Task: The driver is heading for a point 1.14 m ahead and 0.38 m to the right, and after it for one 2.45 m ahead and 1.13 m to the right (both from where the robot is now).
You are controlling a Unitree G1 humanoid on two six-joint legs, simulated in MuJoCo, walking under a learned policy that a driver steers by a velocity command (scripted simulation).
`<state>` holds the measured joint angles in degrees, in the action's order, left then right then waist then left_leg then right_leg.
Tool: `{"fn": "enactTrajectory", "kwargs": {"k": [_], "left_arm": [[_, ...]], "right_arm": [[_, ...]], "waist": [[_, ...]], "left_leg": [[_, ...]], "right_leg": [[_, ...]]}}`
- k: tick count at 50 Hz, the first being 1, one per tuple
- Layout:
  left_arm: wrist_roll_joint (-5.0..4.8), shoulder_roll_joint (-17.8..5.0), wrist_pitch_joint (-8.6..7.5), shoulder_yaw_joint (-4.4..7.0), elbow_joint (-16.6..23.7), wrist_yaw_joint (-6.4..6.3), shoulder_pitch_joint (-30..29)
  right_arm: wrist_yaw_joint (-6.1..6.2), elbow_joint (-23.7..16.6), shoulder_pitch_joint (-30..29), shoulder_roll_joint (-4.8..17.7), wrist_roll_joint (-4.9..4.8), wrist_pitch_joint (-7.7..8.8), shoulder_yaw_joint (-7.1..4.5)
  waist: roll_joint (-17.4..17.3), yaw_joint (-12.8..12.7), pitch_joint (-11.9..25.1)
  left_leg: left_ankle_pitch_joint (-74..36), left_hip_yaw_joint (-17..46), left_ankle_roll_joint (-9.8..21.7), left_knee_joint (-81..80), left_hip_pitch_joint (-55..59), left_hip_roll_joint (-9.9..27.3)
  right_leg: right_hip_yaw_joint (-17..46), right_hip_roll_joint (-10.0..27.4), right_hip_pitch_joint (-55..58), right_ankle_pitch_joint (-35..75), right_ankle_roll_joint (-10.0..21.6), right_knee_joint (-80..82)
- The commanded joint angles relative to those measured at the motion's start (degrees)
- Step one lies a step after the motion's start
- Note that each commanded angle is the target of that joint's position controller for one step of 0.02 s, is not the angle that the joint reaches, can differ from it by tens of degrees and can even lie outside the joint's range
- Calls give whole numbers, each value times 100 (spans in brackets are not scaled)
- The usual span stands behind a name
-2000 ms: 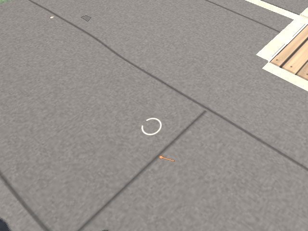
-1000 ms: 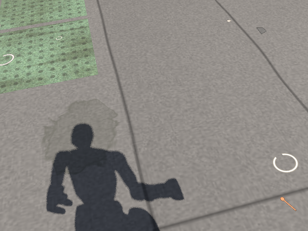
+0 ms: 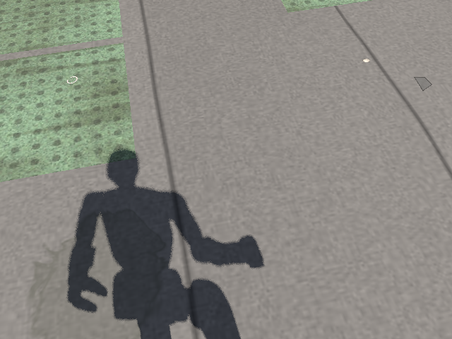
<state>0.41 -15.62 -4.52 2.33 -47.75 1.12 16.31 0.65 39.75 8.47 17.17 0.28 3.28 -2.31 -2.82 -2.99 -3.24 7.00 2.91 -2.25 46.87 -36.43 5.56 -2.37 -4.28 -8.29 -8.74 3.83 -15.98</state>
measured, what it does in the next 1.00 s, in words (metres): walks ahead: left foot, then right foot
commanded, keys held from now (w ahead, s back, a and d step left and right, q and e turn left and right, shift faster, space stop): no key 0.88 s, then w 0.12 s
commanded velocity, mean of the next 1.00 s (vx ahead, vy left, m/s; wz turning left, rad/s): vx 0.07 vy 0.00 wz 0.00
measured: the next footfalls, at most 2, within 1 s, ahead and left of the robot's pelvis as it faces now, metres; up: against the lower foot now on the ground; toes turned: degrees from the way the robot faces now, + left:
left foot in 0.14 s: +0.22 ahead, +0.14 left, +0.00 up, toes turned -1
right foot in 0.40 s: +0.14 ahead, -0.11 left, +0.00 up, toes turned +0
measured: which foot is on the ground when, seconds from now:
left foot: up 0.00-0.12, down 0.14-1.00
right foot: down 0.00-0.18, up 0.20-0.38, down 0.40-1.00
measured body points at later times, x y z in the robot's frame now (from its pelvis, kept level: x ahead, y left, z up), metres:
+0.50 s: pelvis +0.12 +0.02 -0.01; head +0.13 +0.02 +0.43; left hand +0.19 +0.29 -0.15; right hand +0.26 -0.22 -0.13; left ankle +0.18 +0.14 -0.75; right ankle +0.10 -0.11 -0.75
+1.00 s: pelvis +0.16 +0.01 -0.02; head +0.16 +0.01 +0.43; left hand +0.19 +0.27 -0.16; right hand +0.25 -0.26 -0.15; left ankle +0.18 +0.13 -0.74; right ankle +0.10 -0.11 -0.75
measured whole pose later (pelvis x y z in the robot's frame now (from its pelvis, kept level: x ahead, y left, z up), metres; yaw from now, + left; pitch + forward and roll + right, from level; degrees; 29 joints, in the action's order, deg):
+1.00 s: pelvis +0.16 +0.01 -0.02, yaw +0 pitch -2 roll +0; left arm -0.7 -13.3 -0.5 1.3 -59.1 -1.6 15.3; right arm 1.7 57.9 9.8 14.0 -0.6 -0.5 -2.9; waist -0.2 -0.7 -0.8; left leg 20.1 0.2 0.6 35.9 -16.5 0.3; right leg -0.3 0.4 -6.4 -22.4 0.6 -30.3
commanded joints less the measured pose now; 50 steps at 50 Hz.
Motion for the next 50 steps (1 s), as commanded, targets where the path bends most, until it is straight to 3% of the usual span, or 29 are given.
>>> {"fn": "enactTrajectory", "kwargs": {"k": [1, 5, 7, 8, 9, 10, 11, 12, 14, 16, 19, 20, 21, 22, 23, 25, 28, 32, 44, 45, 46, 48, 50], "left_arm": [[-32, -901, -22, 180, 313, -70, -299], [-91, -971, 125, 184, 132, -92, -272], [-109, -786, 171, 121, 65, -113, -242], [46, -604, 121, 51, 76, -111, 89], [85, -224, 91, -81, -63, -100, 812], [16, -388, 180, -77, -95, -112, 546], [-75, -606, 293, -15, 8, -124, 237], [-100, -643, 422, 18, 16, -169, 32], [-42, -681, 634, 73, -1, -258, -61], [-27, -484, 675, 40, -161, -290, 127], [81, -354, 630, 23, -341, -251, 241], [141, -472, 624, 27, -258, -253, 66], [86, -766, 621, 79, -191, -287, -119], [32, -765, 592, 97, -255, -290, -249], [43, -589, 527, 49, -246, -290, -385], [53, -499, 400, 18, -307, -284, -458], [4, -512, 303, 8, -462, -271, -249], [-14, -494, 336, -12, -606, -286, -151], [-22, -397, 379, -53, -927, -273, -151], [-30, -363, 387, -55, -1011, -274, -23], [-63, -442, 405, -25, -1050, -280, 18], [-116, -745, 405, 76, -1007, -300, 71], [-176, -1022, 292, 189, -1002, -321, 171]], "right_arm": [[-50, -205, 175, 172, -13, 29, -25], [-114, -328, -65, 425, 30, 52, -124], [-94, -182, 324, 567, 99, 75, -202], [-43, -220, 453, 947, 153, 77, -277], [-8, -247, 473, 843, 211, 4, -226], [-23, -197, 615, 322, 134, -77, -107], [-68, -124, 564, 185, 86, -109, -33], [-95, -96, 397, 259, 80, -133, -45], [-91, -140, -198, 493, 90, -148, -108], [-60, -120, -542, 453, 128, -191, -111], [-18, 77, -413, 229, 43, -222, -55], [-21, 183, -249, 148, 51, -214, -25], [-29, 202, -141, 196, 84, -216, -42], [-11, 211, -210, 194, 101, -220, -52], [13, 241, -271, 206, 100, -212, -59], [56, 356, -182, 176, 63, -209, -74], [57, 531, -77, 164, 40, -205, -93], [54, 748, -66, 168, 6, -245, -115], [152, 1408, -72, 250, -24, -376, -146], [153, 1509, 11, 190, -27, -388, -132], [154, 1565, 10, 181, -49, -402, -138], [137, 1526, -231, 200, -72, -351, -155], [64, 1350, -606, 137, -142, -161, -133]], "waist": [[631, 174, 597], [693, 188, 589], [491, 392, 730], [-60, 250, 1107], [-839, 13, 1733], [-959, 321, 1904], [-797, 358, 1678], [-546, 340, 1419], [-495, 161, 942], [-590, 10, 827], [-440, -37, 898], [-251, 69, 707], [146, 284, 408], [562, 330, 199], [638, 329, 139], [732, 366, 219], [544, 299, 406], [406, 248, 430], [298, 256, 350], [344, 244, 462], [485, 235, 340], [960, 121, -208], [1306, 7, -796]], "left_leg": [[-1014, -135, 9, -867, 1171, -186], [-646, -36, 248, -1557, 1337, -300], [-1618, -79, 465, -2314, 2190, -345], [-3965, 470, 721, -2036, 3093, 301], [-4792, 1385, 1551, -1783, 4234, 1172], [-4147, 1870, 1882, -2068, 4127, 1396], [-2917, 1963, 1836, -2340, 3827, 1316], [-1832, 1942, 1681, -2556, 3506, 1204], [-517, 1628, 1421, -2950, 2502, 999], [-48, 1079, 1230, -3058, 1823, 618], [1187, 545, 870, -2905, 1545, 203], [1779, 466, 620, -2853, 1436, 61], [2026, 293, 418, -2774, 1527, -168], [1647, 58, 290, -2567, 1969, -356], [1230, 38, 283, -2335, 2281, -367], [489, -1, 373, -2112, 2519, -367], [-424, -37, 421, -1965, 2657, -365], [-853, -62, 398, -1901, 2731, -367], [-1018, -71, 317, -1963, 2902, -354], [-435, -185, 310, -1931, 2938, -450], [527, -373, 304, -1757, 2782, -629], [1884, -678, 290, -1122, 1843, -876], [1723, -527, 419, -388, 962, -581]], "right_leg": [[371, 1308, -256, 3233, 813, 259], [703, 1566, 222, 2675, 678, -333], [665, 1235, 131, 2129, 343, -1044], [467, 837, -278, 1224, 41, -1704], [304, 450, -1146, -858, -322, -2530], [474, 420, -1349, -2578, -519, -3097], [603, 509, -1592, -3057, -588, -3376], [638, 601, -1713, -2966, -643, -3546], [649, 768, -1392, -2361, -735, -3243], [442, 684, -676, -1598, -736, -2543], [194, 538, 145, -191, -574, -1354], [442, 759, 97, -86, -447, -1095], [617, 946, -404, -756, -267, -930], [652, 877, -1100, -1649, -145, -778], [668, 862, -1343, -1740, -182, -623], [652, 855, -1272, -1201, -308, -586], [585, 814, -938, -474, -355, -766], [519, 759, -735, -31, -327, -841], [413, 683, -491, 447, -298, -730], [390, 653, -427, -167, -262, -628], [490, 678, -503, -1088, -140, -491], [1303, 1203, -603, -3091, 321, 62], [2479, 2128, -555, -3662, 839, 640]]}}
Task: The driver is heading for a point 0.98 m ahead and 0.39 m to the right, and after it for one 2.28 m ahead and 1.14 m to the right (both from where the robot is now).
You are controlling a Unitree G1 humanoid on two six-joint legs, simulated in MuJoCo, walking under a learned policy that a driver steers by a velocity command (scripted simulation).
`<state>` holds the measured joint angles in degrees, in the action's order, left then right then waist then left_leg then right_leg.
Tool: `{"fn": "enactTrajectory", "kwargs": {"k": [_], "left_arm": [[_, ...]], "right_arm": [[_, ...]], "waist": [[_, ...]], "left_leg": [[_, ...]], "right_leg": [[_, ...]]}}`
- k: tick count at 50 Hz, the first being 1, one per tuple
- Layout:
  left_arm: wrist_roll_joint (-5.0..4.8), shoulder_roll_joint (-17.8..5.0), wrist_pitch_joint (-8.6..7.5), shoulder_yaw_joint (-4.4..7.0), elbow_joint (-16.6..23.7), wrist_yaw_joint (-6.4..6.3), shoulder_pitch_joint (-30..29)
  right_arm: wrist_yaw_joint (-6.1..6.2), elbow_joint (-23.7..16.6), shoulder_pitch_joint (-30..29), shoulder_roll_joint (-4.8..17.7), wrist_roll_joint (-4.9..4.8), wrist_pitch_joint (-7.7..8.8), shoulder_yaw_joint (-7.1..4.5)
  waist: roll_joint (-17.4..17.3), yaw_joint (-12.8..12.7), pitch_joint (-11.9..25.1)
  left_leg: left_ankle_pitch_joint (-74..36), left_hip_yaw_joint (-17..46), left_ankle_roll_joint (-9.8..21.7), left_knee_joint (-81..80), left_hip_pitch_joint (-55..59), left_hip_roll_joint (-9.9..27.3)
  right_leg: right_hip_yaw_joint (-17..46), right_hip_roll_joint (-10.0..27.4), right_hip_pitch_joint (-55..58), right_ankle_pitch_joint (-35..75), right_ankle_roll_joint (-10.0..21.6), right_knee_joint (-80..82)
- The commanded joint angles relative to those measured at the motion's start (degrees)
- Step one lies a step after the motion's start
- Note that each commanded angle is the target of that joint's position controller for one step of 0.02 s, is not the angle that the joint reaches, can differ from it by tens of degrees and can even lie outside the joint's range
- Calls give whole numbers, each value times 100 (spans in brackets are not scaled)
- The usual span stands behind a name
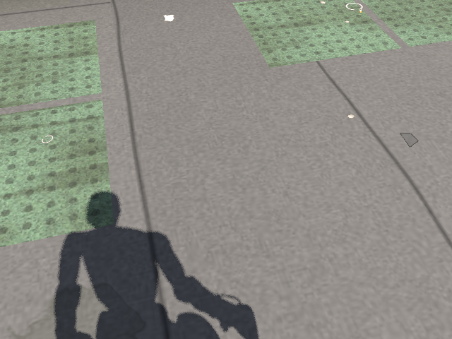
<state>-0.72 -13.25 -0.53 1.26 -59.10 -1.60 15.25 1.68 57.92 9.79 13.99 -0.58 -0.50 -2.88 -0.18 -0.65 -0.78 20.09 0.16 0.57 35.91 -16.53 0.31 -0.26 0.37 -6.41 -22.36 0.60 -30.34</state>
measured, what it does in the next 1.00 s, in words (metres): walks ahead, turning right: right foot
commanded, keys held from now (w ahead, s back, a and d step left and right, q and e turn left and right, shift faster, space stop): w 0.22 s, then w+e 0.78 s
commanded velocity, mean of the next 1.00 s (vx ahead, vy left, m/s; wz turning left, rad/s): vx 0.43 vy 0.00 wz -0.33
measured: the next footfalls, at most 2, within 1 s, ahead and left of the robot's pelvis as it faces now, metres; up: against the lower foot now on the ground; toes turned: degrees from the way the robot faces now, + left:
right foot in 0.62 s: +0.42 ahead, -0.12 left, +0.00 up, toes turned -12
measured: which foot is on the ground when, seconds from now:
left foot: down 0.00-0.64, up 0.66-1.00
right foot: down 0.00-0.14, up 0.16-0.60, down 0.62-1.00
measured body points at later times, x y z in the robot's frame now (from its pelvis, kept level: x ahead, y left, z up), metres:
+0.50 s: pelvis +0.18 +0.02 +0.00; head +0.20 +0.02 +0.45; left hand +0.39 +0.24 -0.11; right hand +0.10 -0.22 -0.14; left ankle +0.04 +0.12 -0.73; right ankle +0.36 -0.14 -0.69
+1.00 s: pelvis +0.46 -0.06 +0.01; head +0.49 -0.09 +0.46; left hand +0.60 +0.19 -0.10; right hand +0.58 -0.37 -0.08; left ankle +0.72 +0.04 -0.68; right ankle +0.38 -0.11 -0.73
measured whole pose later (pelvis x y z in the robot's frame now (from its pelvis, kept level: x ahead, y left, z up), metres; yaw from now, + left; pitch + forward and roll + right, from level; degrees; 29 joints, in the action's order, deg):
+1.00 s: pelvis +0.46 -0.06 +0.01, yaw -22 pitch +2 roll +0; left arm -1.3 -15.1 -3.6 4.0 -48.6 -0.4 18.9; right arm 0.6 45.0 0.8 16.3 0.2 6.4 -3.0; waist -2.3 -4.6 -1.4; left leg -4.5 6.3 -2.8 32.2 -36.7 4.2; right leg 8.4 -7.2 -6.4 -14.2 5.5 -19.6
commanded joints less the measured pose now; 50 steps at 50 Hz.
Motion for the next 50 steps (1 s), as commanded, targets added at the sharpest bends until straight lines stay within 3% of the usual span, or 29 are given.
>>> {"fn": "enactTrajectory", "kwargs": {"k": [1, 3, 5, 6, 7, 8, 9, 10, 11, 13, 14, 19, 22, 25, 26, 28, 29, 30, 31, 32, 33, 34, 35, 36, 37, 39, 42, 47, 50], "left_arm": [[-55, -1200, -185, 300, 130, -52, 283], [-80, -1048, -276, 294, 158, -19, 186], [-118, -1028, -262, 297, 268, 32, -160], [-89, -978, -287, 275, 351, 42, -312], [-52, -605, -334, 170, 549, 43, -466], [-55, -494, -431, 148, 730, 20, -505], [-189, -711, -495, 218, 704, 58, -450], [-257, -738, -546, 229, 654, 115, -403], [-231, -723, -575, 252, 621, 126, -411], [-159, -724, -521, 320, 568, 175, -438], [-149, -598, -473, 311, 545, 213, -414], [-114, -282, -348, 215, 945, 254, -1234], [-82, -245, -352, 148, 1204, 328, -1775], [-88, -245, -349, 119, 1438, 446, -2109], [-91, -284, -355, 133, 1504, 487, -2130], [-88, -485, -353, 230, 1577, 557, -1915], [-96, -663, -333, 329, 1512, 577, -1466], [-109, -910, -306, 479, 1316, 570, -635], [-121, -1258, -253, 676, 1105, 487, 302], [-101, -1757, -207, 777, 1076, 375, 744], [-43, -1626, -252, 684, 1151, 365, 721], [7, -1279, -331, 590, 1137, 355, 501], [-12, -1064, -404, 527, 1219, 363, 73], [-2, -908, -448, 475, 1340, 389, -377], [42, -774, -471, 427, 1443, 389, -648], [30, -792, -474, 414, 1494, 348, -689], [4, -1039, -474, 467, 1453, 207, -306], [-51, -1115, -382, 486, 1370, 93, 255], [-92, -1068, -331, 481, 1284, 72, 515]], "right_arm": [[-86, -487, -766, 432, -92, 318, -75], [-189, -437, -609, 418, -141, 480, -82], [-232, -15, 280, 470, -139, 536, -171], [-222, 213, 908, 669, -100, 524, -278], [-199, 355, 1640, 1184, -79, 542, -426], [-283, 448, 2113, 1317, -45, 603, -391], [-287, 343, 1588, 899, 0, 681, -228], [-297, 184, 1157, 669, 3, 730, -153], [-313, 99, 911, 639, 6, 746, -120], [-295, 82, 846, 418, 50, 708, -22], [-265, 131, 993, 408, 79, 684, -7], [-94, 170, 1145, 698, 166, 640, -27], [-39, 165, 1252, 775, 121, 651, -40], [-36, 230, 1464, 765, 52, 600, -56], [-33, 213, 1434, 811, 39, 567, -74], [2, 102, 1273, 994, 43, 490, -129], [30, 32, 1197, 1063, 66, 431, -154], [52, -55, 1083, 1113, 82, 369, -166], [65, -171, 1056, 1120, 101, 371, -142], [-45, -433, 1447, 384, 204, 507, 66], [-153, -559, 1305, 351, 49, 804, 122], [-203, -805, 590, 831, -187, 976, -28], [-182, -898, 363, 899, -216, 1054, -38], [-116, -842, 359, 875, -115, 1053, -81], [-70, -823, 486, 904, -29, 972, -138], [-54, -917, 568, 790, 62, 799, -164], [-1, -1225, -50, 689, 180, 679, -158], [-78, -1624, -1164, 501, 99, 749, -68], [-169, -1811, -1480, 640, 26, 806, -78]], "waist": [[1022, -197, -1176], [928, -43, -1113], [713, 398, -689], [434, 658, -359], [-1005, 874, -49], [-1806, 922, 335], [-1002, 597, -6], [-700, 420, -265], [-464, 305, -357], [-450, 228, -394], [-524, 231, -345], [-308, 339, -602], [-324, 452, -724], [-253, 456, -832], [-277, 385, -792], [-492, 109, -429], [-629, -164, -84], [-651, -600, 396], [-404, -1036, 854], [1065, -633, 1505], [1013, -582, 2224], [751, -669, 1391], [317, -440, 762], [-126, -137, 435], [-90, 97, 296], [101, 272, 213], [198, 145, -17], [435, -309, -89], [473, -412, -41]], "left_leg": [[488, -119, 217, 848, -1336, 115], [617, -100, 361, 317, -1273, 259], [-397, -489, 351, -760, 633, -123], [-652, -218, 384, -866, 1603, -100], [39, 1718, 909, -1760, 2437, 1002], [237, 3900, 1598, -2586, 3016, 2024], [372, 3700, 1592, -2509, 2745, 2154], [176, 2983, 1384, -2501, 2445, 1902], [-32, 2451, 1208, -2590, 2257, 1711], [-1128, 1375, 897, -2701, 1996, 1364], [-1585, 1028, 843, -2714, 1957, 1264], [-2245, 95, 861, -3042, 1550, 1200], [-2296, -379, 813, -3240, 1376, 1217], [-2789, -676, 760, -3042, 1858, 1401], [-3330, -777, 717, -2841, 2071, 1460], [-5431, -974, 601, -2056, 2406, 1538], [-6363, -1060, 537, -1320, 2457, 1535], [-6718, -1128, 435, -218, 2185, 1437], [-5760, -1116, 238, 1286, 1062, 1217], [-1127, -1013, -136, 3689, -1385, 197], [1234, 345, -54, 4774, -2300, -398], [806, 667, 121, 4827, -2923, -22], [221, 589, 220, 4363, -2832, 273], [-108, 549, 193, 3830, -2444, 495], [-297, 572, 144, 3439, -1984, 668], [-396, 515, -26, 2948, -1584, 760], [-1160, 330, -327, 1875, -1749, 655], [-2697, 261, -384, -237, -1390, 200], [-2645, 413, -322, -690, -1352, 97]], "right_leg": [[2435, 1848, -570, -1916, 1264, 2100], [2069, 1766, -244, -993, 1140, 1839], [1216, 1190, -964, -108, 797, 1297], [766, 837, -1410, 831, 603, 526], [-149, 56, -2350, 905, 144, -1475], [140, -401, -3241, -935, 0, -3041], [635, -23, -3706, -886, 139, -3857], [653, 244, -3791, -321, 297, -3987], [543, 460, -3815, 210, 378, -3824], [438, 686, -3517, 856, 364, -3344], [352, 697, -3420, 1012, 312, -3215], [302, 513, -3570, 1919, 75, -1843], [-57, 420, -3196, 2522, 125, -1007], [-185, 354, -3195, 2451, 327, -580], [-255, 293, -3137, 2278, 421, -491], [-556, -14, -2593, 1777, 636, -526], [-692, -228, -2023, 1521, 755, -612], [-753, -457, -954, 1534, 913, -466], [-155, -311, 666, 1455, 1145, -268], [2804, 1220, 2668, 330, 2057, 116], [5178, 1954, 3131, -436, 2547, 1341], [4417, 1732, 2608, -244, 2127, 1596], [3485, 1486, 1652, 337, 1888, 1643], [2847, 1214, 739, 961, 1713, 1711], [2366, 975, 95, 1421, 1598, 1807], [2029, 800, -574, 1853, 1615, 1956], [1639, 602, -1049, 2083, 1592, 2065], [1524, 340, -1043, 1638, 1188, 1868], [1925, 525, -525, 1512, 1141, 1495]]}}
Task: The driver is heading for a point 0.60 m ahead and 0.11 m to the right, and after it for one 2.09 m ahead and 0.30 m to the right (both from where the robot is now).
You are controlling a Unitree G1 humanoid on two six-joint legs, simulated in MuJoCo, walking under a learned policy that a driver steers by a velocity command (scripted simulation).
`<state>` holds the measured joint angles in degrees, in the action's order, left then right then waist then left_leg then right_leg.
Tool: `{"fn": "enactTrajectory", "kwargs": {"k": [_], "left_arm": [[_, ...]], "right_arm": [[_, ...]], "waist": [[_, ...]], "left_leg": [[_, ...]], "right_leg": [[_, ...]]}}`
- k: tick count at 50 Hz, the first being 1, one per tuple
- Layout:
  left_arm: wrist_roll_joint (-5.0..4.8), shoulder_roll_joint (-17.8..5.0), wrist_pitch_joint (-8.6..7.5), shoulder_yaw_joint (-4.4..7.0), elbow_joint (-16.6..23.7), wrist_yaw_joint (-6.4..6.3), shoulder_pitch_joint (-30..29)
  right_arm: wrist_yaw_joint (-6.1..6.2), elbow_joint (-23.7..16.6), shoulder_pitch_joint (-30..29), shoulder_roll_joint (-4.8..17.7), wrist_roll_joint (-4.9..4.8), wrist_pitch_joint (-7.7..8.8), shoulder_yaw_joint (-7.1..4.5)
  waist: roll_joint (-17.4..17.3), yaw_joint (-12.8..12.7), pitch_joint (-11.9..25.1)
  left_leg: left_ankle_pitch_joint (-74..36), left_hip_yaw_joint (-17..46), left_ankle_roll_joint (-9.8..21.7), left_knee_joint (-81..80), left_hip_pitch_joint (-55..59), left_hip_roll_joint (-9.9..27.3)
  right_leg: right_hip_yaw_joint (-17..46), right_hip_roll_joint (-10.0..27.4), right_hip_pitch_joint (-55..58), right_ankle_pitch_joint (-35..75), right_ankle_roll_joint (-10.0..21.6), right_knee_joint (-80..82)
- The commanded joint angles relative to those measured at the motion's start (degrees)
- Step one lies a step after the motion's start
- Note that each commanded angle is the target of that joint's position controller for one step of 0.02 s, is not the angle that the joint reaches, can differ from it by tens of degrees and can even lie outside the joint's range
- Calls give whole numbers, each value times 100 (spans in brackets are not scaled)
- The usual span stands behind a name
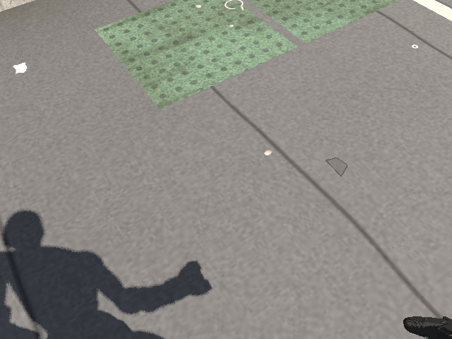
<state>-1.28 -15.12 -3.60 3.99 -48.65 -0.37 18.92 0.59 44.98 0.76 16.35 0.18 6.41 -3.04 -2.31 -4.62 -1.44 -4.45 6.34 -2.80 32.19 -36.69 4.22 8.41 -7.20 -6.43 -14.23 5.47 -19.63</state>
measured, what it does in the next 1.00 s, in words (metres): walks ahead, turning right: left foot, then right foot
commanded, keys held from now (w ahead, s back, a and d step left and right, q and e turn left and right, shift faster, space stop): w+e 0.66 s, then e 0.12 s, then no key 0.10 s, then q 0.12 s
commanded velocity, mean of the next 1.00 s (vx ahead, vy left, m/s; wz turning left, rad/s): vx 0.42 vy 0.00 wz -0.53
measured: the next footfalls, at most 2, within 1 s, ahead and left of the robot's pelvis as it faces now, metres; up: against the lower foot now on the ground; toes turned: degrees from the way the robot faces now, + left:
left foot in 0.12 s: +0.26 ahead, +0.14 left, +0.00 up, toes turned -8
right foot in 0.64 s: +0.47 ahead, -0.19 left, +0.00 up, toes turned -26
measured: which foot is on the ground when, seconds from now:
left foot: up 0.00-0.10, down 0.12-0.64, up 0.66-1.00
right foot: down 0.00-0.14, up 0.16-0.62, down 0.64-1.00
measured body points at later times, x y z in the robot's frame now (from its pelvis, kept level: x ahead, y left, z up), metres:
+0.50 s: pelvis +0.28 +0.02 +0.00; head +0.31 +0.00 +0.44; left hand +0.55 +0.19 -0.09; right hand +0.21 -0.27 -0.13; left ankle +0.22 +0.15 -0.74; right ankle +0.40 -0.18 -0.69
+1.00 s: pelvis +0.50 -0.12 +0.00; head +0.53 -0.15 +0.44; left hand +0.74 +0.07 -0.10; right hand +0.52 -0.43 -0.11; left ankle +0.71 -0.06 -0.70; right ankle +0.44 -0.17 -0.74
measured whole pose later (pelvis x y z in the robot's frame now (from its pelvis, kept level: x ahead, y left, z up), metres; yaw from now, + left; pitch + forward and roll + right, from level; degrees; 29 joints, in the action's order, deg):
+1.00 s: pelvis +0.50 -0.12 +0.00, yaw -32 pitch +2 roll -1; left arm 0.3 -16.0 -1.4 3.1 -40.5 -0.7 13.2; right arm -0.7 42.9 5.8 16.8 0.3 4.1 -2.0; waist -3.3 -2.3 -2.7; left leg -0.1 2.7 -2.8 38.7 -35.2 3.8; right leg 3.8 -6.8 -10.3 -13.3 4.8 -22.1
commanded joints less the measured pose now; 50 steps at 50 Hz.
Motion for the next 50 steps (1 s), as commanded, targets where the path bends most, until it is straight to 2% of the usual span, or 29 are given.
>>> {"fn": "enactTrajectory", "kwargs": {"k": [1, 4, 5, 6, 7, 8, 9, 10, 11, 13, 15, 18, 22, 27, 29, 30, 31, 32, 33, 34, 35, 36, 37, 38, 40, 42, 45, 48, 50], "left_arm": [[-36, -860, 2, 204, 233, -68, 201], [12, -912, 71, 232, 305, -116, 145], [25, -802, 81, 191, 371, -106, 53], [81, -515, 56, 78, 488, -64, -28], [-37, -155, -2, -30, 600, -40, 692], [-102, -467, -30, -34, 642, -43, 841], [-129, -986, -3, 100, 634, -47, 386], [-80, -1023, 35, 127, 718, -61, -18], [-14, -931, 43, 138, 801, -55, -244], [-35, -673, 109, 141, 852, -8, -193], [-44, -456, 173, 99, 962, 14, -250], [-5, -401, 186, 74, 1181, 38, -544], [-6, -294, 109, 9, 1406, 192, -1209], [-22, -352, 119, 10, 1793, 357, -1878], [7, -546, 150, 108, 1839, 379, -1668], [10, -730, 171, 210, 1760, 370, -1211], [-7, -998, 190, 376, 1518, 324, -290], [-18, -1439, 252, 566, 1282, 199, 686], [-53, -2081, 198, 610, 1347, 167, 427], [20, -1643, 119, 474, 1549, 187, 575], [94, -1345, 44, 368, 1503, 208, 287], [66, -1187, 12, 316, 1530, 205, -82], [55, -1047, 26, 280, 1599, 189, -468], [102, -954, 47, 239, 1684, 161, -696], [145, -1001, 52, 243, 1653, 110, -842], [139, -1074, 57, 252, 1532, 37, -774], [87, -954, 153, 187, 1363, -67, -733], [153, -787, 161, 86, 1129, -81, -530], [215, -787, 129, 58, 988, -41, -504]], "right_arm": [[-96, -559, -615, 474, -55, 144, -76], [-146, -536, -252, 686, -79, 240, -144], [-117, -392, 333, 823, -50, 270, -220], [-76, -283, 1197, 1086, 53, 294, -305], [-34, -151, 2020, 1592, 140, 215, -455], [-83, -86, 2073, 1240, -9, 142, -387], [-71, -219, 1733, 745, -52, 100, -257], [-56, -286, 1400, 598, -23, 43, -204], [-61, -259, 1157, 484, 8, 12, -161], [-68, -196, 998, 385, 63, 25, -125], [-86, -112, 1033, 460, 17, 74, -168], [-76, -10, 1105, 669, 13, 87, -248], [-34, 50, 1213, 828, -22, 6, -281], [-13, 207, 1599, 1089, -149, -161, -356], [20, 188, 1577, 1265, -186, -242, -406], [42, 173, 1562, 1342, -195, -292, -428], [70, 142, 1491, 1298, -207, -327, -402], [84, 40, 1583, 1050, -72, -300, -293], [-10, -332, 2097, 203, 134, -137, -18], [-89, -403, 1481, 719, -77, 82, -86], [-117, -575, 980, 945, -253, 164, -146], [-77, -550, 982, 890, -165, 184, -119], [-22, -469, 1038, 920, -8, 147, -154], [-9, -458, 1140, 980, 41, 57, -194], [4, -432, 1320, 805, 58, -120, -168], [29, -423, 1304, 617, 79, -209, -105], [-14, -467, 959, 421, 65, -227, -10], [-139, -464, 634, 393, 1, -171, 27], [-192, -518, 509, 505, -16, -155, -13]], "waist": [[684, -3, 56], [925, 272, 184], [926, 578, 477], [639, 984, 1249], [-833, 897, 2227], [-1509, 847, 2273], [-753, 946, 1384], [-286, 902, 781], [-155, 789, 322], [-393, 565, 80], [-368, 528, 39], [-191, 539, 31], [-109, 766, -84], [-110, 889, -282], [-294, 643, -33], [-359, 350, 264], [-247, -168, 730], [309, -558, 1276], [1802, 248, 1773], [1188, -228, 2366], [888, -222, 1535], [429, 72, 1042], [243, 313, 745], [303, 509, 658], [343, 699, 651], [421, 700, 681], [643, 549, 793], [696, 288, 809], [720, 243, 653]], "left_leg": [[-21, -146, 50, -473, 664, -323], [764, -171, 273, -701, 1206, -392], [734, -255, 454, -922, 2053, -385], [847, 289, 817, -683, 3552, 297], [1785, 2520, 1726, -833, 5885, 1667], [2936, 3934, 1885, -1361, 6095, 2133], [3347, 3183, 1593, -1481, 5344, 1904], [2802, 2313, 1365, -1580, 4530, 1637], [2153, 1696, 1296, -1768, 3816, 1376], [1497, 854, 1196, -2089, 3098, 1054], [980, 349, 1309, -2302, 2935, 1025], [221, -223, 1407, -2413, 3086, 1075], [-94, -1041, 1216, -2406, 3225, 896], [-699, -1406, 1045, -2080, 3999, 1191], [-2492, -1621, 931, -1371, 4217, 1212], [-3331, -1731, 867, -621, 4199, 1165], [-3419, -1898, 706, 538, 3752, 990], [-1696, -1892, 457, 2285, 2302, 772], [3754, -1355, 151, 4255, -270, -413], [3958, -146, 194, 4888, -852, -485], [3416, -141, 258, 4792, -1168, -249], [2967, -174, 262, 4315, -878, -17], [2771, -210, 185, 3897, -503, 151], [2677, -198, 133, 3719, -65, 229], [2516, -318, -24, 3333, 324, 175], [2056, -437, -146, 2744, 438, 50], [909, -530, -163, 1556, 744, -72], [-33, -502, -33, 677, 1103, -97], [220, -452, 130, 393, 1094, -108]], "right_leg": [[1234, 1355, -269, 726, 641, 213], [1650, 1510, 112, 1267, 550, -386], [1552, 1278, 6, 1655, 411, -884], [1191, 958, -563, 1479, 222, -2193], [316, 97, -2548, -316, -268, -4170], [232, 334, -3586, -1975, -328, -5137], [279, 668, -3938, -1526, -354, -5542], [24, 883, -3871, -1058, -398, -5532], [-37, 1046, -3748, -725, -423, -5247], [-137, 1312, -3316, -406, -421, -4895], [-256, 1401, -3343, -217, -467, -4688], [-273, 1458, -3590, 421, -552, -3991], [-641, 1349, -3277, 1576, -487, -2578], [-1013, 1156, -3204, 1156, -230, -1744], [-1318, 812, -2612, 535, -1, -1647], [-1460, 576, -1960, 312, 150, -1583], [-1505, 337, -652, 656, 364, -1211], [-491, 878, 1197, 711, 685, -1154], [2841, 2358, 2934, -171, 1727, -638], [3913, 2706, 3080, -131, 1911, 103], [2906, 2543, 2484, 1070, 1630, 80], [2056, 2257, 1582, 2228, 1412, -37], [1466, 2028, 792, 3031, 1232, -70], [1145, 1884, 193, 3514, 1172, 18], [817, 1784, -441, 4238, 1189, 126], [414, 1622, -704, 4633, 1127, 132], [-81, 1305, -739, 4322, 810, 33], [-112, 1438, -475, 3708, 654, 44], [-12, 1633, -250, 3575, 648, -89]]}}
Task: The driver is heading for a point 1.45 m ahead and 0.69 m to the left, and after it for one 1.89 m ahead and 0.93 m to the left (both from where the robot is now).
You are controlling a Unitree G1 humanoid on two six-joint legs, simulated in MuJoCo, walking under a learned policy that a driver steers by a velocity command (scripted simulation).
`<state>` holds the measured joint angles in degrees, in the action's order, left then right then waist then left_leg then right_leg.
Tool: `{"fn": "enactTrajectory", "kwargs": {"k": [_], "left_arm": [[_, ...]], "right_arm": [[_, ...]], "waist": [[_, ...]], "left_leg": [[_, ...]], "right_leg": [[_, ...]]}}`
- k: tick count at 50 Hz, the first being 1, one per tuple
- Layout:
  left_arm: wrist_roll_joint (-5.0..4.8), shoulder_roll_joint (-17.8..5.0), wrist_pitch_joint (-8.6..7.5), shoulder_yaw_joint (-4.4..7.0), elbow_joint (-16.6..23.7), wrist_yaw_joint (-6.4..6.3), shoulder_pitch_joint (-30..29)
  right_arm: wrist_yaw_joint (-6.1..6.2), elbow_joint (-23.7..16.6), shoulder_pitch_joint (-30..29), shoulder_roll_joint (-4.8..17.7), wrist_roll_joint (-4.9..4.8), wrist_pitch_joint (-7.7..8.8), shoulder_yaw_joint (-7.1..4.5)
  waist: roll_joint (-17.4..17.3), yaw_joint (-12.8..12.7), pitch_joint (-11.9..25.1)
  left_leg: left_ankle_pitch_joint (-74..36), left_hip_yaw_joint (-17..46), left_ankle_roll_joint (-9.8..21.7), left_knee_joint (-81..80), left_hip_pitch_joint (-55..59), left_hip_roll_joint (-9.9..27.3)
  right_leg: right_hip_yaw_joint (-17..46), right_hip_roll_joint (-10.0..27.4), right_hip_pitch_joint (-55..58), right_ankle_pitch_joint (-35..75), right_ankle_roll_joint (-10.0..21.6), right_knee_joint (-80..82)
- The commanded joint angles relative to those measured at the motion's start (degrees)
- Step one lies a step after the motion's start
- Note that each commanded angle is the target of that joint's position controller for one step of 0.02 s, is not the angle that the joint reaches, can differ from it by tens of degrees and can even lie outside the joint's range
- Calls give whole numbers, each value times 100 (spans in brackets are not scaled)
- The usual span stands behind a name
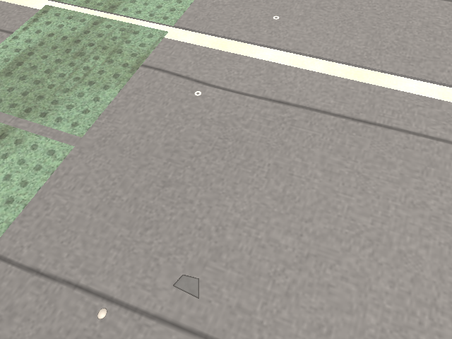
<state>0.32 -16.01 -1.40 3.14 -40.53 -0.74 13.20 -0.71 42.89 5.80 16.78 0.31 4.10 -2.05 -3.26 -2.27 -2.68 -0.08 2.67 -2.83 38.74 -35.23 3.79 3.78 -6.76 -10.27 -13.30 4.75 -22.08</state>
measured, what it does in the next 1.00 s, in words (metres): steps on the spot, turning left: left foot, then right foot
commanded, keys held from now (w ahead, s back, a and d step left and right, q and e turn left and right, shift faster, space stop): q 1.00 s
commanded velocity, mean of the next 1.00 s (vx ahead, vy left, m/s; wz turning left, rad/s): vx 0.03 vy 0.00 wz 0.45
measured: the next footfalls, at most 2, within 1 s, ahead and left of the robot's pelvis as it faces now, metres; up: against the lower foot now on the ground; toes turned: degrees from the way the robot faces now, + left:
left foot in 0.08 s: +0.18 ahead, +0.13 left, +0.00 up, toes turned +2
right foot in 0.44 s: +0.16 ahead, -0.11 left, +0.00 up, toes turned +17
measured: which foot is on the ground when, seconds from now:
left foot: up 0.00-0.06, down 0.08-0.46, up 0.48-0.86, down 0.88-1.00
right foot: down 0.00-0.12, up 0.14-0.42, down 0.44-0.88, up 0.90-1.00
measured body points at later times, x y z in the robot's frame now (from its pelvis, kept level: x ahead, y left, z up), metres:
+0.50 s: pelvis +0.08 -0.01 -0.01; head +0.12 -0.02 +0.44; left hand +0.14 +0.29 -0.11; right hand +0.29 -0.26 -0.11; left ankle +0.13 +0.13 -0.72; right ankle +0.12 -0.12 -0.74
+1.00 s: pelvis +0.07 +0.02 +0.00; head +0.09 +0.06 +0.44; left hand +0.03 +0.35 -0.12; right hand +0.36 -0.12 -0.08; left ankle +0.02 +0.11 -0.74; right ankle +0.11 -0.12 -0.67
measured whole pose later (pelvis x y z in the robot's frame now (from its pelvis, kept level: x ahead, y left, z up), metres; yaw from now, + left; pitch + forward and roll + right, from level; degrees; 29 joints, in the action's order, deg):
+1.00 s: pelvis +0.07 +0.02 +0.00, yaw +33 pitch +2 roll -1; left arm 0.5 -18.9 0.8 5.3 -41.6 -1.8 8.8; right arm -0.3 33.7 9.6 17.2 -0.1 -1.7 -4.1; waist 2.0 -0.6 -2.7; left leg 14.6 1.5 2.3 29.7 -17.6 -1.7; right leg -0.1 2.4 -28.3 -29.0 -4.1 -62.7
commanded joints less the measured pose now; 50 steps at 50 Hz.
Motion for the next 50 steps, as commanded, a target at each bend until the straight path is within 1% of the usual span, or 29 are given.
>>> {"fn": "enactTrajectory", "kwargs": {"k": [1, 3, 4, 5, 6, 7, 8, 9, 10, 11, 13, 18, 21, 22, 23, 24, 25, 26, 28, 31, 35, 40, 43, 44, 45, 46, 47, 48, 50], "left_arm": [[67, -716, -103, 141, 114, 12, 52], [-3, -796, -80, 160, 35, -2, -81], [-35, -814, -58, 170, 6, -35, -24], [49, -797, -79, 176, 31, -73, 244], [92, -685, -107, 146, 75, -109, 629], [130, -667, -67, 106, 165, -114, 224], [18, -782, 11, 139, 229, -74, 172], [-65, -728, 118, 144, 229, -76, 6], [-74, -677, 209, 142, 243, -83, -104], [-42, -686, 276, 158, 261, -115, -208], [-33, -449, 291, 109, 254, -138, -214], [-60, -459, 160, 129, 196, -76, -130], [-60, -506, 81, 201, 85, -10, 178], [-9, -740, 71, 280, 81, -30, 323], [155, -1282, 105, 410, 111, -72, 391], [332, -1361, 87, 429, 201, -50, 74], [323, -994, 31, 311, 396, -94, -324], [208, -757, 2, 247, 452, -127, -660], [37, -611, -10, 186, 484, -164, -807], [67, -653, 76, 193, 389, -231, -408], [48, -957, 171, 321, 301, -242, -122], [-75, -1170, 172, 430, 283, -102, -272], [-239, -1069, 127, 423, 190, -65, -340], [-151, -846, 94, 370, 79, -41, -31], [233, -368, 70, 183, 378, -3, -153], [169, -635, 54, 251, 522, -45, -663], [10, -859, 86, 319, 510, -75, -830], [-35, -870, 112, 341, 465, -108, -805], [47, -893, 156, 374, 362, -179, -642]], "right_arm": [[-82, -350, -33, 528, -18, 84, -142], [-110, -381, 105, 643, 16, 91, -206], [-109, -369, 264, 780, 40, 90, -258], [-81, -433, 349, 1120, 67, 90, -345], [-61, -489, 534, 1353, 112, 45, -400], [-20, -410, 1013, 984, 68, -57, -345], [-12, -400, 1084, 850, 27, -97, -272], [3, -500, 835, 855, -16, -148, -297], [26, -581, 577, 884, -53, -209, -312], [74, -665, 374, 882, -63, -269, -321], [126, -746, 187, 902, -28, -422, -369], [225, -836, 320, 997, -79, -539, -482], [270, -910, 212, 968, -146, -632, -491], [277, -912, 320, 835, -146, -638, -455], [256, -1072, 230, 540, -116, -609, -383], [228, -1170, 257, 691, -90, -519, -440], [212, -1002, 474, 994, -72, -503, -554], [212, -803, 745, 1041, -102, -554, -603], [257, -655, 941, 811, -79, -671, -560], [212, -930, 475, 581, -170, -688, -455], [97, -1219, 89, 407, -149, -680, -340], [-13, -1325, 151, 527, -163, -743, -381], [-42, -1195, 612, 565, -152, -770, -462], [20, -1157, 861, 877, -145, -761, -574], [129, -1283, 1029, 1633, -86, -725, -727], [56, -1346, 1076, 1509, 104, -590, -654], [17, -1293, 935, 1325, 125, -482, -592], [50, -1245, 626, 1176, 33, -432, -557], [124, -1294, 186, 975, -122, -479, -468]], "waist": [[816, 19, 700], [809, 186, 615], [697, 255, 657], [247, 123, 887], [-506, -4, 1391], [-1153, 456, 1674], [-808, 435, 1805], [-385, 385, 1526], [-129, 310, 1115], [-96, 249, 922], [-434, 171, 754], [-715, 279, 1090], [-671, 85, 983], [-397, 68, 948], [927, 127, 725], [1916, 210, 562], [1396, 334, 540], [1066, 505, 476], [953, 461, 400], [1086, 171, 384], [1260, -89, 577], [1411, -37, 626], [1206, 292, 704], [516, 312, 894], [-1477, 198, 1014], [-1135, 616, 1331], [-605, 611, 1117], [-449, 418, 861], [-360, 196, 715]], "left_leg": [[70, -91, 235, -371, 915, -99], [289, -217, 451, -815, 1062, -232], [-439, -195, 583, -1150, 1392, -253], [-2549, 344, 839, -1032, 2030, 143], [-3731, 1418, 1666, -974, 3086, 926], [-3865, 2558, 2384, -1447, 3734, 1595], [-2679, 2924, 2373, -1641, 3743, 1663], [-1523, 2720, 2121, -1694, 3452, 1449], [-769, 2411, 1891, -1860, 2875, 1273], [-39, 2207, 1686, -2030, 2455, 1063], [686, 1840, 1445, -2212, 1890, 560], [1129, 2074, 1403, -2159, 1922, 488], [1764, 2134, 1107, -1970, 1513, 251], [2271, 1943, 844, -1616, 1044, 14], [2975, 1054, 489, -358, -24, -690], [3403, 431, 261, 1149, -270, -939], [3135, 664, 151, 2091, -138, -709], [2801, 608, 81, 2472, -121, -707], [2324, 480, -127, 3125, -326, -630], [2010, 128, -338, 2770, -493, -474], [2210, -117, -396, 1579, -86, -211], [2219, -591, -91, 288, 980, -277], [990, -736, 364, -1415, 2102, -500], [-236, -134, 609, -1735, 3104, -217], [-3015, 2036, 1409, -1460, 4264, 1422], [-3062, 2684, 2454, -1604, 3827, 1996], [-2469, 2183, 2326, -1727, 3559, 1663], [-1896, 1771, 1973, -1745, 3342, 1274], [-1543, 1440, 1639, -1774, 2911, 888]], "right_leg": [[506, 1677, 252, 3512, 705, 15], [499, 1671, 415, 3486, 569, -469], [404, 1479, 416, 3338, 383, -862], [154, 1048, 152, 2761, 93, -1518], [-218, 425, -775, 1292, -340, -2723], [-246, -19, -1777, -1907, -654, -3977], [235, 175, -2119, -2552, -655, -4599], [321, 335, -2318, -2364, -688, -4963], [281, 458, -2411, -2107, -696, -4731], [251, 578, -2268, -1778, -694, -4227], [-28, 436, -1724, -1422, -754, -3164], [2, 323, -966, -721, -741, -1738], [-157, 323, -208, -12, -511, -456], [200, 839, 268, -29, -295, -62], [1622, 2081, 504, -451, 318, 511], [2705, 2993, -117, 156, 995, 878], [2353, 2859, -256, 543, 1042, 786], [1688, 2487, -276, 783, 757, 632], [966, 2154, -31, 1407, 564, 434], [379, 2031, 424, 1996, 683, 379], [197, 2309, 921, 2251, 809, 278], [-122, 2498, 636, 2573, 750, 70], [-533, 2318, 292, 2193, 248, -683], [-975, 2001, -436, 1349, -213, -1528], [-1332, 1228, -2380, -2105, -827, -3410], [-386, 776, -2909, -2791, -971, -4461], [-98, 889, -2933, -2416, -934, -4850], [-17, 959, -2975, -1888, -886, -4746], [13, 948, -2741, -1212, -939, -4432]]}}
Velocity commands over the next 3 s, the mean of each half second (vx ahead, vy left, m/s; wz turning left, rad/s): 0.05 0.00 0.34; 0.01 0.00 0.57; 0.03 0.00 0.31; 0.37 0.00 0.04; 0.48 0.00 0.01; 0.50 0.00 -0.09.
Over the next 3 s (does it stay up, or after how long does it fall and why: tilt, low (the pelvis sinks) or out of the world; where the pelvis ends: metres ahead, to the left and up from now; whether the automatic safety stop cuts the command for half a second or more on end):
stays up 0.64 0.50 0.00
